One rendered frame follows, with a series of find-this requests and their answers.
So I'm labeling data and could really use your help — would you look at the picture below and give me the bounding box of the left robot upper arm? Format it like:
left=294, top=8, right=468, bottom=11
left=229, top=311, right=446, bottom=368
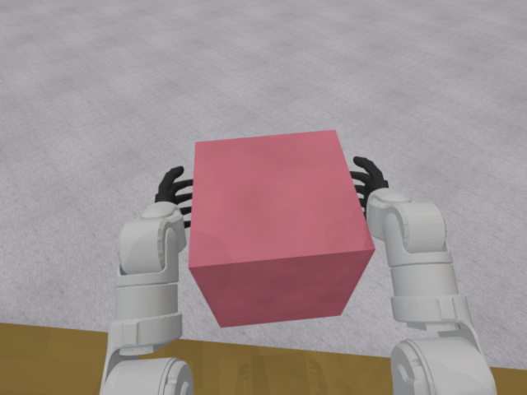
left=101, top=357, right=194, bottom=395

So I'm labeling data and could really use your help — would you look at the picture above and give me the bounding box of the right robot forearm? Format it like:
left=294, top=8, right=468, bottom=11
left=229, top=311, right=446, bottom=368
left=366, top=188, right=497, bottom=395

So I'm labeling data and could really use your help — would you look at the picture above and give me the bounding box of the left robot forearm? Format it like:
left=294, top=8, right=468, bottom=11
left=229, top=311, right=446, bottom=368
left=100, top=202, right=187, bottom=395

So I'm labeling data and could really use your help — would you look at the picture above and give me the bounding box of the robot right hand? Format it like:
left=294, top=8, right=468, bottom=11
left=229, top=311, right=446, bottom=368
left=349, top=156, right=389, bottom=218

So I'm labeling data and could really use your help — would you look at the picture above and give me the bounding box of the robot left hand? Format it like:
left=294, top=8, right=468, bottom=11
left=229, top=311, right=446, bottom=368
left=154, top=166, right=194, bottom=228

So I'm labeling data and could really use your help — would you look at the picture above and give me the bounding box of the right robot upper arm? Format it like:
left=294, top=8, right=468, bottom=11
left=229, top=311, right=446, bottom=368
left=390, top=337, right=496, bottom=395

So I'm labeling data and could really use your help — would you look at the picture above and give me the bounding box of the carton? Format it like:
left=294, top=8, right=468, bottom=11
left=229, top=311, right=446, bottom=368
left=188, top=130, right=375, bottom=328

